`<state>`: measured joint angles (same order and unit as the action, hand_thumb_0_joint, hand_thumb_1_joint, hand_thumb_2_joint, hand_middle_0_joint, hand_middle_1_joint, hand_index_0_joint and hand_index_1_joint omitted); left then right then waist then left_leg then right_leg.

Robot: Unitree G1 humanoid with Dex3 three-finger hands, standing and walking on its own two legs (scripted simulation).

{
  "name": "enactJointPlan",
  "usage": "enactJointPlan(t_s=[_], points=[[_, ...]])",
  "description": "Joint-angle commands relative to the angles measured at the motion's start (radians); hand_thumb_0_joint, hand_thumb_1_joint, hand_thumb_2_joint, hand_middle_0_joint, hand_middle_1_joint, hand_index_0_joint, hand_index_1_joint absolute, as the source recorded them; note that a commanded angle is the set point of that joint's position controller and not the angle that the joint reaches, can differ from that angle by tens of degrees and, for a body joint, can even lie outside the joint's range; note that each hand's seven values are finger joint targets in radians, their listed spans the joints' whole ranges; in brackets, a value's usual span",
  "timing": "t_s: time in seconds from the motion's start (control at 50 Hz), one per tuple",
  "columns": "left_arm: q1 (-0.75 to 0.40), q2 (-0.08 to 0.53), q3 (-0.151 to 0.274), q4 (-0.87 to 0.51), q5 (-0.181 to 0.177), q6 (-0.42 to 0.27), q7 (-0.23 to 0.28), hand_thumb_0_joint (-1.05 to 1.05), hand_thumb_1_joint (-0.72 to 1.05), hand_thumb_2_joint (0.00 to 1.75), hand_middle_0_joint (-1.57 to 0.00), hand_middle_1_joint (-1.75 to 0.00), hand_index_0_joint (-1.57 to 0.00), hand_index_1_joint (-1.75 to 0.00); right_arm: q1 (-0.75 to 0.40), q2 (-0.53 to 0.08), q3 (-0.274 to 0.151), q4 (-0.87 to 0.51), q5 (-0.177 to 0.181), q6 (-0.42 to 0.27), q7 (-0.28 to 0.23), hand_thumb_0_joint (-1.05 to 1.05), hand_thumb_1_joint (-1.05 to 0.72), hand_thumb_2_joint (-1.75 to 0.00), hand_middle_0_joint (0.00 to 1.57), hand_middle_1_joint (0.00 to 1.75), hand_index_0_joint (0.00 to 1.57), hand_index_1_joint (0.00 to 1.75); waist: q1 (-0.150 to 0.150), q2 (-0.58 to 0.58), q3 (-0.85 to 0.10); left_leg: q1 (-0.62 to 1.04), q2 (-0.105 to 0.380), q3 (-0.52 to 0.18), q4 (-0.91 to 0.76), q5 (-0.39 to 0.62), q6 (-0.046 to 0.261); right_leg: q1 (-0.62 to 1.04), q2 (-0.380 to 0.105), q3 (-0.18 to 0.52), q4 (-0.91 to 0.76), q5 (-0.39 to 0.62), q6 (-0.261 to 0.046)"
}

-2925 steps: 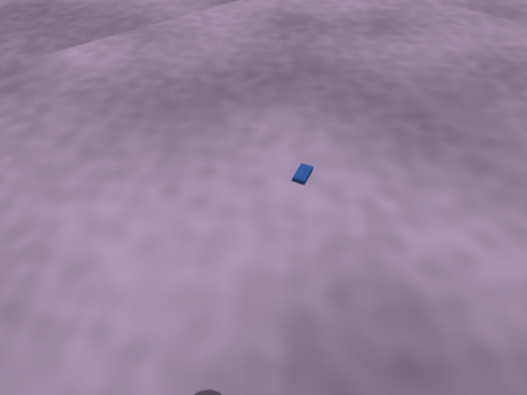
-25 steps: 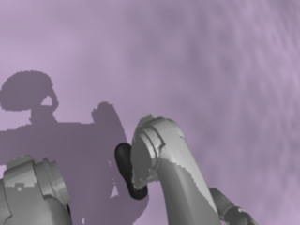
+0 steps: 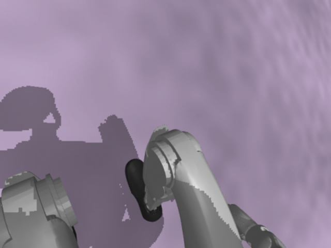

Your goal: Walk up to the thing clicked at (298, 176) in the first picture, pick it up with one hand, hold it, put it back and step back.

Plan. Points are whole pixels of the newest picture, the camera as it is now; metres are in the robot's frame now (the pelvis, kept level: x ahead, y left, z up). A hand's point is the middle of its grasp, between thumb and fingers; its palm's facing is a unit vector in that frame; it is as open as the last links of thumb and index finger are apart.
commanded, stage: rest palm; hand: left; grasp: from above
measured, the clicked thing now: out of the picture +0.48 +0.44 -0.29
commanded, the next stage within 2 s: none
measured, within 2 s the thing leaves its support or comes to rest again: neither
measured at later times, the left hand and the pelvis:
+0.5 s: hand out of the picture +0.45 +0.40 -0.24, palm faces -0.44 -0.18 -0.88, open 14.3 cm; pelvis +0.00 +0.00 +0.00, yaw -1 degrees
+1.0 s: hand out of the picture +0.44 +0.40 -0.24, palm faces -0.46 -0.17 -0.87, open 14.2 cm; pelvis +0.00 +0.00 +0.00, yaw +0 degrees
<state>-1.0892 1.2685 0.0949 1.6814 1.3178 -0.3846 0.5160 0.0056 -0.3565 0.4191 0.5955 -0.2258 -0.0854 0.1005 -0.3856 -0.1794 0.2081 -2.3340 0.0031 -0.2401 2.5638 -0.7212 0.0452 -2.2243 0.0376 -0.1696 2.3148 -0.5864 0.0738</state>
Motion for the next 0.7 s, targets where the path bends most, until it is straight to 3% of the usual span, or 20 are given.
enactJointPlan(t_s=[0.0, 0.08, 0.12, 0.16, 0.22, 0.26, 0.32, 0.38, 0.42, 0.58, 0.6, 0.66, 0.68], points=[[-0.216, 0.304, 0.025, -0.112, -0.029, 0.018, 0.042, 0.0, -0.58, 1.01, -0.06, -1.01, -0.04, -1.03, 0.155, -0.358, -0.115, 0.021, 0.006, -0.007, -0.016, 0.0, -0.9, -0.9, 0.2, 0.3, 0.2, 0.3, -0.051, 0.635, -0.618, 0.527, 0.052, 0.03, -0.318, 0.247, -0.044, 0.288, 0.026, -0.097, -0.138, 0.169, -0.087], [-0.214, 0.276, 0.005, -0.117, -0.039, 0.039, 0.018, 0.0, -0.56, 0.99, -0.05, -1.02, -0.04, -1.03, 0.172, -0.358, -0.118, 0.023, 0.011, -0.017, -0.014, 0.0, -0.9, -0.9, 0.2, 0.3, 0.2, 0.3, -0.055, 0.623, -0.613, 0.52, 0.05, 0.036, -0.304, 0.262, -0.039, 0.289, 0.026, -0.09, -0.139, 0.177, -0.086], [-0.216, 0.289, 0.015, -0.113, -0.05, 0.045, 0.008, 0.0, -0.57, 1.01, -0.06, -1.01, -0.04, -1.03, 0.175, -0.356, -0.114, 0.028, 0.014, -0.02, -0.012, 0.0, -0.9, -0.9, 0.2, 0.3, 0.2, 0.3, -0.052, 0.606, -0.619, 0.515, 0.051, 0.033, -0.297, 0.268, -0.038, 0.294, 0.026, -0.091, -0.142, 0.181, -0.084], [-0.192, 0.265, 0.003, -0.091, -0.065, 0.045, -0.012, 0.0, -0.56, 1.0, -0.06, -1.02, -0.04, -1.04, 0.168, -0.342, -0.097, 0.024, 0.015, -0.017, -0.011, 0.0, -0.9, -0.9, 0.2, 0.3, 0.2, 0.3, -0.061, 0.574, -0.604, 0.482, 0.051, 0.035, -0.297, 0.242, -0.032, 0.316, 0.027, -0.09, -0.157, 0.167, -0.079], [-0.216, 0.309, 0.022, -0.14, -0.065, 0.036, -0.034, 0.0, -0.56, 1.0, -0.06, -1.03, -0.04, -1.04, 0.18, -0.357, -0.102, 0.032, 0.016, -0.011, -0.015, 0.0, -0.9, -0.9, 0.2, 0.3, 0.2, 0.3, -0.057, 0.639, -0.622, 0.55, 0.059, 0.017, -0.309, 0.308, -0.048, 0.296, 0.02, -0.093, -0.143, 0.182, -0.08], [-0.177, 0.29, 0.013, -0.101, -0.073, 0.028, -0.044, 0.0, -0.56, 1.0, -0.06, -1.03, -0.05, -1.04, 0.155, -0.35, -0.09, 0.02, 0.015, -0.001, -0.015, 0.0, -0.9, -0.9, 0.2, 0.3, 0.2, 0.3, -0.058, 0.614, -0.623, 0.553, 0.064, 0.004, -0.311, 0.308, -0.049, 0.301, 0.023, -0.1, -0.144, 0.178, -0.08], [-0.189, 0.314, 0.025, -0.164, -0.066, 0.005, -0.055, 0.0, -0.56, 1.0, -0.05, -1.03, -0.04, -1.04, 0.161, -0.347, -0.082, 0.017, 0.008, 0.013, -0.016, 0.0, -0.89, -0.9, 0.2, 0.3, 0.2, 0.3, -0.057, 0.654, -0.64, 0.583, 0.065, 0.013, -0.303, 0.352, -0.052, 0.319, 0.022, -0.094, -0.149, 0.198, -0.079], [-0.207, 0.355, 0.051, -0.209, -0.059, -0.016, -0.046, 0.0, -0.57, 1.0, -0.06, -1.02, -0.04, -1.04, 0.162, -0.345, -0.079, 0.015, 0.001, 0.028, -0.018, 0.0, -0.9, -0.9, 0.2, 0.3, 0.2, 0.3, -0.046, 0.69, -0.691, 0.63, 0.067, 0.018, -0.302, 0.386, -0.052, 0.35, 0.022, -0.091, -0.149, 0.222, -0.081], [-0.175, 0.326, 0.042, -0.183, -0.059, -0.02, -0.04, 0.0, -0.56, 1.01, -0.06, -1.01, -0.04, -1.02, 0.156, -0.344, -0.082, 0.011, -0.001, 0.035, -0.018, 0.0, -0.89, -0.9, 0.2, 0.3, 0.2, 0.3, -0.052, 0.669, -0.665, 0.623, 0.067, 0.016, -0.298, 0.383, -0.05, 0.325, 0.025, -0.095, -0.148, 0.212, -0.081], [-0.217, 0.321, 0.03, -0.182, -0.031, -0.007, 0.006, 0.0, -0.57, 1.02, -0.06, -0.99, -0.03, -1.02, 0.159, -0.36, -0.1, 0.006, -0.001, 0.028, -0.018, 0.0, -0.89, -0.9, 0.2, 0.3, 0.2, 0.3, -0.061, 0.689, -0.604, 0.597, 0.068, 0.008, -0.324, 0.352, -0.056, 0.272, 0.023, -0.104, -0.147, 0.202, -0.083], [-0.176, 0.307, 0.026, -0.115, -0.027, 0.006, 0.005, 0.0, -0.57, 1.02, -0.06, -0.99, -0.03, -1.02, 0.169, -0.337, -0.079, 0.016, -0.003, 0.029, -0.016, 0.0, -0.89, -0.9, 0.2, 0.3, 0.2, 0.3, -0.061, 0.654, -0.598, 0.583, 0.066, 0.01, -0.317, 0.328, -0.049, 0.277, 0.025, -0.104, -0.149, 0.186, -0.083], [-0.222, 0.317, 0.028, -0.164, -0.04, 0.013, 0.002, 0.0, -0.56, 1.01, -0.06, -1.01, -0.04, -1.03, 0.17, -0.361, -0.102, 0.008, 0.002, 0.019, -0.018, 0.0, -0.89, -0.9, 0.2, 0.3, 0.2, 0.3, -0.065, 0.664, -0.6, 0.565, 0.063, 0.016, -0.321, 0.303, -0.048, 0.28, 0.023, -0.101, -0.152, 0.186, -0.082], [-0.196, 0.291, 0.017, -0.126, -0.047, 0.025, -0.007, 0.0, -0.55, 1.0, -0.05, -1.02, -0.04, -1.03, 0.176, -0.345, -0.092, 0.019, 0.002, 0.016, -0.018, 0.0, -0.89, -0.9, 0.2, 0.3, 0.2, 0.3, -0.065, 0.641, -0.593, 0.562, 0.064, 0.012, -0.319, 0.288, -0.046, 0.272, 0.02, -0.1, -0.154, 0.171, -0.08]])
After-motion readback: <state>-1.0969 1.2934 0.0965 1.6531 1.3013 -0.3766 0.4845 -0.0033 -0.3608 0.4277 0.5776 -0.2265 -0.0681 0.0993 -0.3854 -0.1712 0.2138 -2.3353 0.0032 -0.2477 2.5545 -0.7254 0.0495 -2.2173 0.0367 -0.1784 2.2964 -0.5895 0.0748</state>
